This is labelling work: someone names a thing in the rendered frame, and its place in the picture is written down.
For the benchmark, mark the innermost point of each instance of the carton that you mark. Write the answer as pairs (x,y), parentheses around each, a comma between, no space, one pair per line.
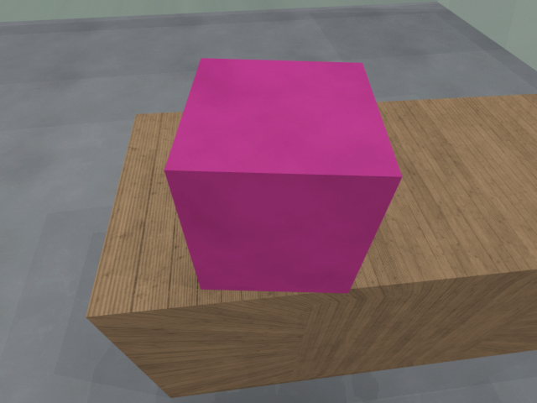
(281,172)

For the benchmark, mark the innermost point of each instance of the pedestal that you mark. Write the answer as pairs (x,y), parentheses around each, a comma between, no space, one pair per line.
(451,273)

